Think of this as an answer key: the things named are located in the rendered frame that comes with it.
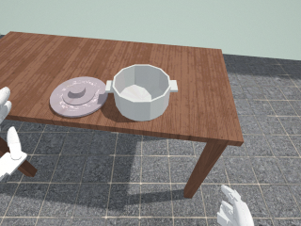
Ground left robot hand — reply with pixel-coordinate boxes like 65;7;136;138
0;87;27;181

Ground pot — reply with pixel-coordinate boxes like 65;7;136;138
105;64;178;121

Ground table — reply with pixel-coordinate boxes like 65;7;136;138
0;31;244;199

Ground lid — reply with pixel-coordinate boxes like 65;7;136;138
50;76;108;118

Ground knob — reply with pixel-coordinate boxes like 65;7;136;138
70;84;86;97

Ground right robot hand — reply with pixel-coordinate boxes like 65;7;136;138
217;185;255;226

